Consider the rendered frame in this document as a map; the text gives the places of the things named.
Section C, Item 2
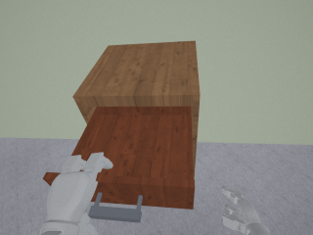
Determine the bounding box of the handle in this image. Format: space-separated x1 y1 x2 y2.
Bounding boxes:
88 192 143 223

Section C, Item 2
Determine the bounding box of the drawer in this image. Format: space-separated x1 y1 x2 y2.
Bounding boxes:
43 106 195 210

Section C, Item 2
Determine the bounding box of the cabinet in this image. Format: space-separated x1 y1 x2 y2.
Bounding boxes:
72 40 201 180

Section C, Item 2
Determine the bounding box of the left robot hand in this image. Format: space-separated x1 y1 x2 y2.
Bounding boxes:
47 152 113 235

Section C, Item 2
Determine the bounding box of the robot left forearm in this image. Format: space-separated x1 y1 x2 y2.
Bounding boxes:
39 219 80 235

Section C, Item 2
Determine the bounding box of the robot right forearm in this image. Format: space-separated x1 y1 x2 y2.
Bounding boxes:
246 222 273 235

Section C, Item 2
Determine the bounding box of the right robot hand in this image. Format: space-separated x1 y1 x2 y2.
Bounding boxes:
221 187 261 235

